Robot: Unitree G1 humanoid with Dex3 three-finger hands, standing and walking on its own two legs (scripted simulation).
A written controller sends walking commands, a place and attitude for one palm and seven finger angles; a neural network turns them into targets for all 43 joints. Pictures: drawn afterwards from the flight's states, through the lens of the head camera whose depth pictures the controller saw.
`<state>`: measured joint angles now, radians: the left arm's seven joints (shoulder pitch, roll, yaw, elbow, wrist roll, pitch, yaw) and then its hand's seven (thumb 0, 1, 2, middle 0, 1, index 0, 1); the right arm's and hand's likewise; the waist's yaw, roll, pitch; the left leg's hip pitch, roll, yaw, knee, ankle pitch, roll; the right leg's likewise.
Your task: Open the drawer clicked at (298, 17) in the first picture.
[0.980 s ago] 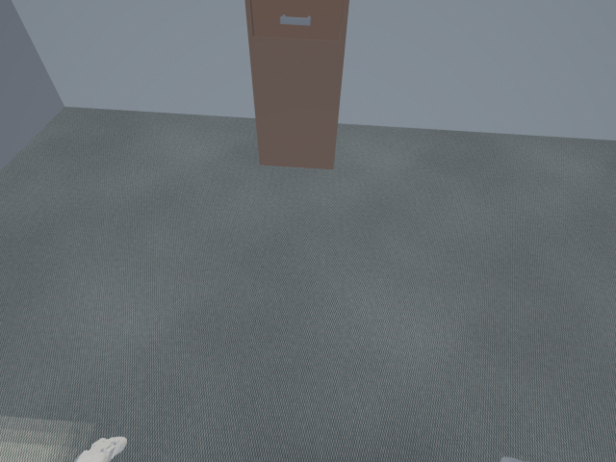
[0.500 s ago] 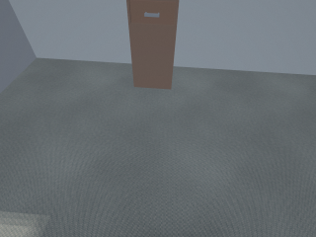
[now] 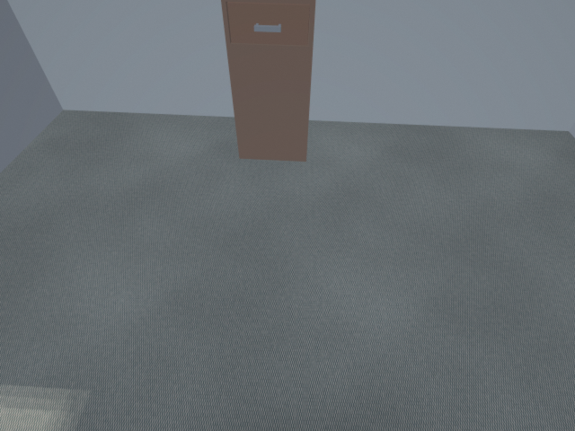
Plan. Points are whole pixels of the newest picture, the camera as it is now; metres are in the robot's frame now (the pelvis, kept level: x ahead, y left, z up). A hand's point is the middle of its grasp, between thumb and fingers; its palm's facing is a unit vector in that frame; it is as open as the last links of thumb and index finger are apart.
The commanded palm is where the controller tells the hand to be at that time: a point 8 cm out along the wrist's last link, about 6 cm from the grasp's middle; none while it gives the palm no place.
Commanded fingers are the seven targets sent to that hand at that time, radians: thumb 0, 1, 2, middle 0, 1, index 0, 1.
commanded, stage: stand and wait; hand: left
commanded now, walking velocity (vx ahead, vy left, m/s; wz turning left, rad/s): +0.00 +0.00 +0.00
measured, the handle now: (268, 27) +1.64 +0.16 -0.04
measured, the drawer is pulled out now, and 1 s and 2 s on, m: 0.00 0.00 0.00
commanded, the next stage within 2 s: look at it before walking up in 0.12 s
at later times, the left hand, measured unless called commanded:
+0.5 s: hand out of the picture +0.08 +0.25 -0.16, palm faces -0.05 -0.94 -0.33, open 7.3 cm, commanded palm none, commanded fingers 0.00 0.90 0.90 -0.20 -0.30 -0.20 -0.30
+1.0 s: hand out of the picture +0.09 +0.24 -0.16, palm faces -0.04 -0.95 -0.31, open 7.3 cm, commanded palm none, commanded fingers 0.00 0.90 0.90 -0.20 -0.30 -0.20 -0.30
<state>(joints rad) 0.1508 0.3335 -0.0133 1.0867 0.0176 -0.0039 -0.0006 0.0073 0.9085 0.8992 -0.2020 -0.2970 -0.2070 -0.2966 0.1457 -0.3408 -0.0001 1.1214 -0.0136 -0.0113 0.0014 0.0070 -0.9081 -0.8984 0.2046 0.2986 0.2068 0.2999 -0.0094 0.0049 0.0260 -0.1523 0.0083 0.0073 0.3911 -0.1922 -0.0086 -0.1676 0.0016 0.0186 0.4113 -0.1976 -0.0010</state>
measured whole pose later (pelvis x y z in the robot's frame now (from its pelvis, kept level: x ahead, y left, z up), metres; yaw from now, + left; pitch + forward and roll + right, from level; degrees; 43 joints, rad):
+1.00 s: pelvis +0.03 +0.00 +0.00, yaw -1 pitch -2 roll +0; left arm 0.18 0.31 -0.01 1.09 0.02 0.00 0.00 0.01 0.91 0.90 -0.20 -0.30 -0.20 -0.30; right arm 0.15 -0.31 0.00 1.12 -0.02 0.00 0.00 0.01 -0.91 -0.90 0.20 0.30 0.20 0.30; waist 0.00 0.00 0.00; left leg -0.14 0.02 0.02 0.43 -0.27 -0.01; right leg -0.15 0.01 0.03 0.43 -0.25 0.00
